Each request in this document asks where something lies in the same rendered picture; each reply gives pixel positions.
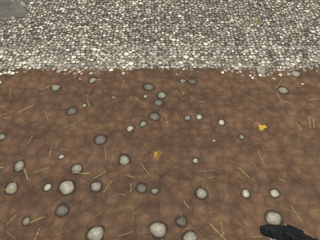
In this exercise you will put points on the robot right hand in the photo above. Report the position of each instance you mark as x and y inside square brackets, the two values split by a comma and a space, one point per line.
[282, 232]

